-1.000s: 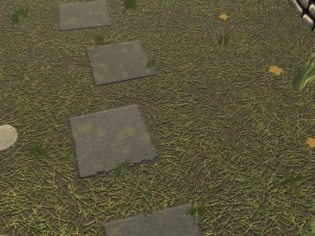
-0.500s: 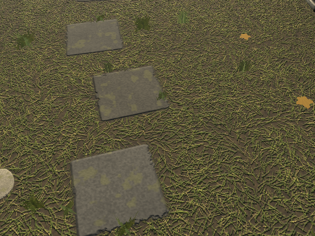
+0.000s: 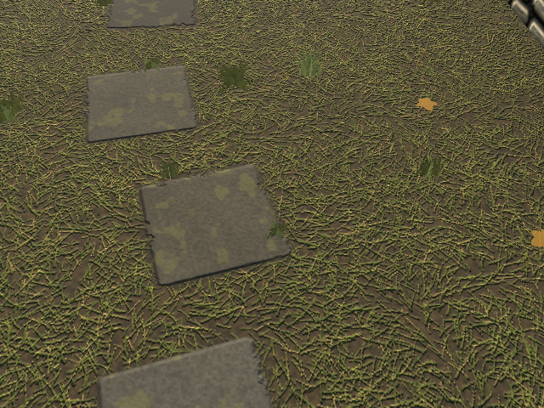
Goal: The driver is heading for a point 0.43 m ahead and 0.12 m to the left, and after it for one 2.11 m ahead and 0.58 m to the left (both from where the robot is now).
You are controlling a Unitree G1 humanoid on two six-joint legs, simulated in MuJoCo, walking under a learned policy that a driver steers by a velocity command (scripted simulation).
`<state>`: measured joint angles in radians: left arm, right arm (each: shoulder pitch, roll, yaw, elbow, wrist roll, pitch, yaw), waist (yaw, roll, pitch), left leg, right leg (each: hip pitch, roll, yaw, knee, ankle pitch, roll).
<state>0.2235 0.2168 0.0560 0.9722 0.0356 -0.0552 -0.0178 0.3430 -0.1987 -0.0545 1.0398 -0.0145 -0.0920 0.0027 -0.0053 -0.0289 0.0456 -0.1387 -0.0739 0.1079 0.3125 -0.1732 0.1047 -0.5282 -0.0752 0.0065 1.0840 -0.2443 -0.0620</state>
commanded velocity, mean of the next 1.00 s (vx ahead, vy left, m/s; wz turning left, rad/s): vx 0.34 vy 0.00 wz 0.38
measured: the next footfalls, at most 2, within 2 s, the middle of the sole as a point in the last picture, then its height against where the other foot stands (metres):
right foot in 0.32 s outside the picture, level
left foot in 0.80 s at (239, 406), level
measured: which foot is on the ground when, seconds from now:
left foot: down 0.00-0.34, up 0.36-0.78, down 0.80-1.00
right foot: up 0.00-0.30, down 0.32-0.80, up 0.82-1.00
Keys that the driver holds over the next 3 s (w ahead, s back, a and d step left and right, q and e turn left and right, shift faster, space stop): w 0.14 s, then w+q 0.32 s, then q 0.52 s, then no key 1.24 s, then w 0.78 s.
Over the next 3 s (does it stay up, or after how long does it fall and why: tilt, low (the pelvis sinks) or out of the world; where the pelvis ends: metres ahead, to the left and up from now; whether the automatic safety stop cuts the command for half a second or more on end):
stays up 0.66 0.11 -0.03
